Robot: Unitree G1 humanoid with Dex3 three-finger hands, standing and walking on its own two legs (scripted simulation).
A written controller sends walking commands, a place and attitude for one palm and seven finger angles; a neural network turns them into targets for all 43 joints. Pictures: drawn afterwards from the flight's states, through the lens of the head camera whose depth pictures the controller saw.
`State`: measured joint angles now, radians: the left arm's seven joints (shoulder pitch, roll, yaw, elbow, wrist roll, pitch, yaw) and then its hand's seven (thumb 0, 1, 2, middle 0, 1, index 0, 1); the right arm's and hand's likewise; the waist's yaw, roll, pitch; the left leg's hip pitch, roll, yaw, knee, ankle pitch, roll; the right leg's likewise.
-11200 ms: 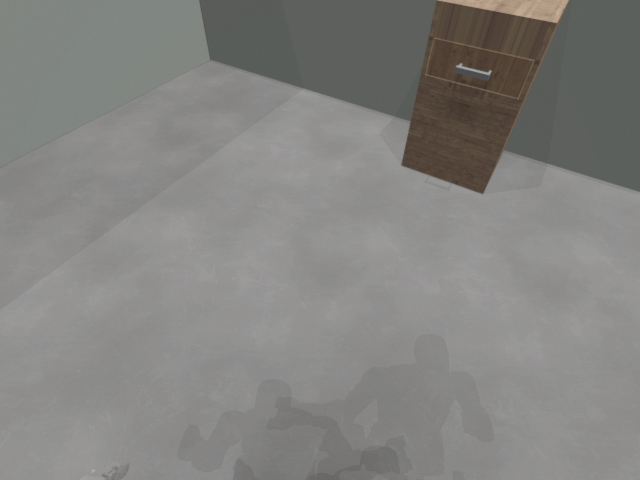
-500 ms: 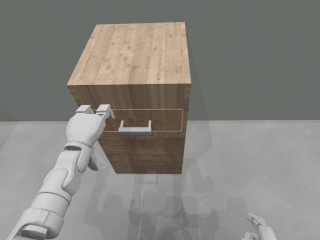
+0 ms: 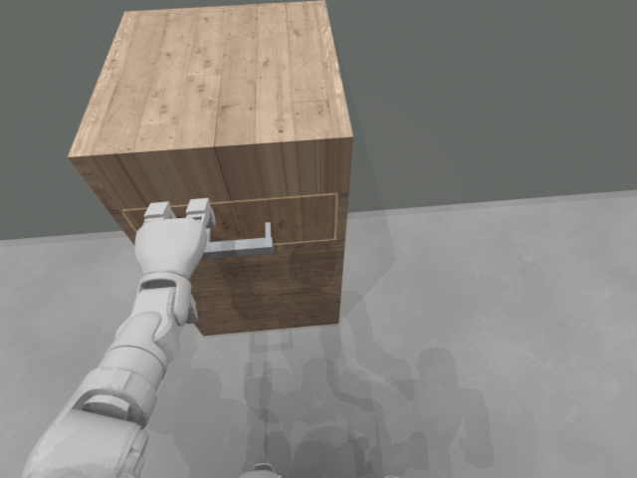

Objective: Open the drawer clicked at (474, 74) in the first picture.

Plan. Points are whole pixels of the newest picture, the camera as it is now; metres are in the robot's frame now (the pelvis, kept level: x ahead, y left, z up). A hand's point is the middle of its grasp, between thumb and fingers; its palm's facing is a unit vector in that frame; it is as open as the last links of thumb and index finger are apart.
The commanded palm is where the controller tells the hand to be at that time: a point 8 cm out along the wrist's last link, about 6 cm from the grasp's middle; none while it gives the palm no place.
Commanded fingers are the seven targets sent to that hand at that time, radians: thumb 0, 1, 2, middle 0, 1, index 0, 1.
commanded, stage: move the hooked fingers above the handle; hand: left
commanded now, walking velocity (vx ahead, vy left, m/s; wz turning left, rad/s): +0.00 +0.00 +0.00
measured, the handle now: (237, 238) +0.55 +0.17 -0.16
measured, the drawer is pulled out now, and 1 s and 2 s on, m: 0.00 0.00 0.00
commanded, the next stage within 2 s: none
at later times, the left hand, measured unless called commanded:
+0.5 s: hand (221, 253) +0.46 +0.17 -0.08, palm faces -0.10 -0.01 -0.99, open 13.8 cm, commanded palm +0.46 +0.16 -0.03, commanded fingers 0.00 -0.50 0.30 -0.30 -1.20 -0.30 -1.20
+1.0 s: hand (222, 254) +0.47 +0.18 -0.10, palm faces -0.11 -0.01 -0.99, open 13.8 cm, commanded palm +0.47 +0.15 -0.04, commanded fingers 0.00 -0.50 0.30 -0.30 -1.20 -0.30 -1.20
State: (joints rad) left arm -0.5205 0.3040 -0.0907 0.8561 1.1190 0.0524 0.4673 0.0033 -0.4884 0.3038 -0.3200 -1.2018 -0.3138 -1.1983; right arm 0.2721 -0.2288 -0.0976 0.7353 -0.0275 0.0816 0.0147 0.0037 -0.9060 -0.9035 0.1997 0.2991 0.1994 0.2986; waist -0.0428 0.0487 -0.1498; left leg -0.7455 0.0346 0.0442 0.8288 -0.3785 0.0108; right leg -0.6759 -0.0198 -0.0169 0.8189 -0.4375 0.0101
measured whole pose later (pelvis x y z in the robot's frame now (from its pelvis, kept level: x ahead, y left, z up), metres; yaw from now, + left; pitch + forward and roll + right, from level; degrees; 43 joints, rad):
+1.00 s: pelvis -0.03 +0.01 -0.06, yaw -1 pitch +29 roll -3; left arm -0.89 0.36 -0.07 1.20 1.09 0.15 0.47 0.00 -0.49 0.30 -0.33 -1.21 -0.32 -1.20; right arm 0.33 -0.20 -0.05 0.76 -0.05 0.02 0.03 0.00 -0.90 -0.90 0.20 0.30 0.20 0.30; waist -0.16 0.08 -0.19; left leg -1.19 0.06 0.02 1.15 -0.46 0.02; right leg -1.11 0.00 -0.02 1.12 -0.51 0.02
